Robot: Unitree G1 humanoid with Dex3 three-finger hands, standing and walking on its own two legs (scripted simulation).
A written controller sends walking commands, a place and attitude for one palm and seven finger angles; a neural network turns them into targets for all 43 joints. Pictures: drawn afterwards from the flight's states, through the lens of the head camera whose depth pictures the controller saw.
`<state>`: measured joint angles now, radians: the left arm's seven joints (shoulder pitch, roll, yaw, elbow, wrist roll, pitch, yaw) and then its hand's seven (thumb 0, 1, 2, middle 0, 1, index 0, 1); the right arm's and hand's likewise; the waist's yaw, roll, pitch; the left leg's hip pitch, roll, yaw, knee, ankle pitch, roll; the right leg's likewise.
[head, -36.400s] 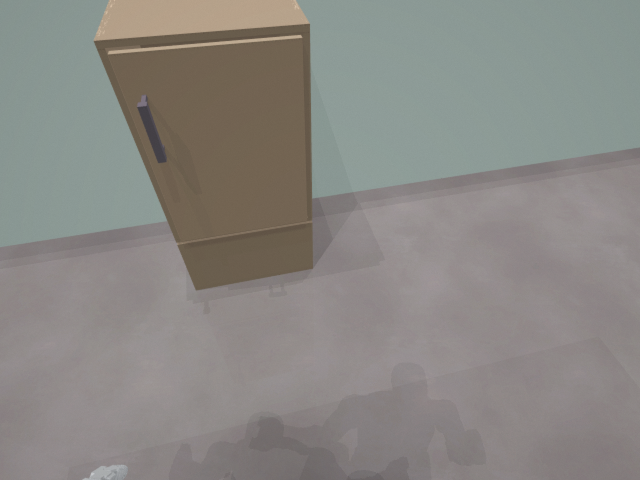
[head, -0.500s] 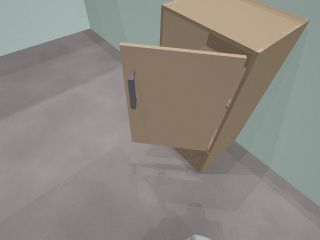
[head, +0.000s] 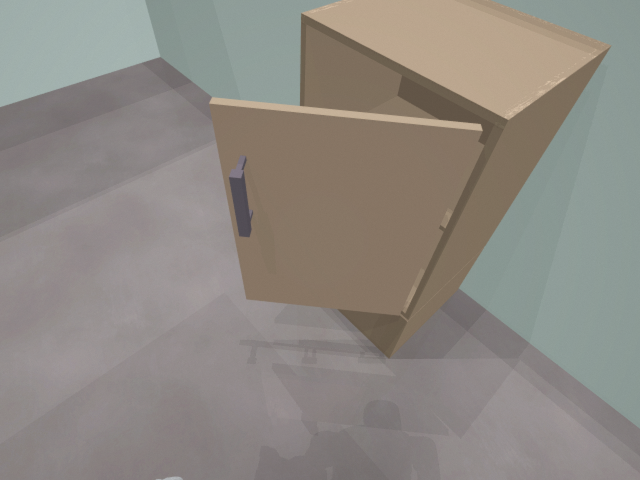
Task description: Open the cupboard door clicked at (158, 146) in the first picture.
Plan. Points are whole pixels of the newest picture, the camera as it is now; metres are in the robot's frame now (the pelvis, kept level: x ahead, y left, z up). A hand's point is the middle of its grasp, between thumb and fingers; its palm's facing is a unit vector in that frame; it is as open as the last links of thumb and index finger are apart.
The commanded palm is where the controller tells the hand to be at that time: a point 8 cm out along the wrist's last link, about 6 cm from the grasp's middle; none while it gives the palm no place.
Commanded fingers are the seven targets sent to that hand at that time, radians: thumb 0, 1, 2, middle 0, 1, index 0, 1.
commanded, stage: come to a stop and stand still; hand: left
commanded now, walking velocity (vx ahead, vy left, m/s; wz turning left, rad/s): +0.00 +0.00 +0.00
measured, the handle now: (243, 197) +0.57 +0.16 -0.04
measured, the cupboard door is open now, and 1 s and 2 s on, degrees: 42 42 42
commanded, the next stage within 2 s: look again from close up in 1.46 s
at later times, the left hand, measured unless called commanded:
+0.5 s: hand out of the picture -0.02 +0.18 -0.15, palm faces +0.00 -0.96 -0.28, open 7.4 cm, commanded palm none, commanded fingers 0.00 0.90 0.90 -0.20 -0.30 -0.20 -0.30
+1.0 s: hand out of the picture +0.01 +0.13 -0.16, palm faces +0.01 -0.97 -0.25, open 7.3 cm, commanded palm none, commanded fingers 0.00 0.90 0.90 -0.20 -0.30 -0.20 -0.30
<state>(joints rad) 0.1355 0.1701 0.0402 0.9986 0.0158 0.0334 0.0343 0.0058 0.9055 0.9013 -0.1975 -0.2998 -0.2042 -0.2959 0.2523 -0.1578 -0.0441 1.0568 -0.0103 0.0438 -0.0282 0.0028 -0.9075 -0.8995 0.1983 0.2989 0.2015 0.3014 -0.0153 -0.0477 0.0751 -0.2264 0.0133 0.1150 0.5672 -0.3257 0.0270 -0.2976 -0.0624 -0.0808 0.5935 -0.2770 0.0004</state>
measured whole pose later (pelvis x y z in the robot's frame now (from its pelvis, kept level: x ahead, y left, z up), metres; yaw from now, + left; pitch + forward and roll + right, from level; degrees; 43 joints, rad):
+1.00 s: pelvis -0.01 -0.05 +0.01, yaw +0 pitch -1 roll +1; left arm 0.24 0.15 0.01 1.11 0.01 -0.02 0.03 0.01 0.93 0.90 -0.20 -0.30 -0.20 -0.30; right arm 0.33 -0.14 0.01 1.12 -0.01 -0.01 -0.03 0.00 -0.91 -0.90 0.20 0.30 0.20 0.30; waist -0.01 0.03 0.05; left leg -0.17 0.07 0.10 0.42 -0.23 -0.05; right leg -0.22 0.00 -0.06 0.50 -0.26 -0.05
